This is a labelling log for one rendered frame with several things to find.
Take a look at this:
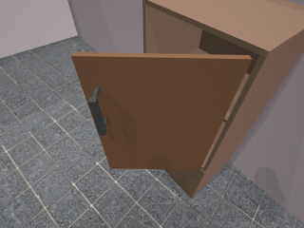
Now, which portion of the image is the handle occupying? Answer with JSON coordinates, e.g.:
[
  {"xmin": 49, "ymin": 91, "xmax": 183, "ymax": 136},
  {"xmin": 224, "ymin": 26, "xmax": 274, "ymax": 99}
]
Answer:
[{"xmin": 88, "ymin": 86, "xmax": 107, "ymax": 136}]

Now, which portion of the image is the cupboard door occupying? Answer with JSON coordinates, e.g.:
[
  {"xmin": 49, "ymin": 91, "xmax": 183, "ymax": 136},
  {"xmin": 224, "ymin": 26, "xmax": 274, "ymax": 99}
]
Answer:
[{"xmin": 71, "ymin": 52, "xmax": 252, "ymax": 170}]

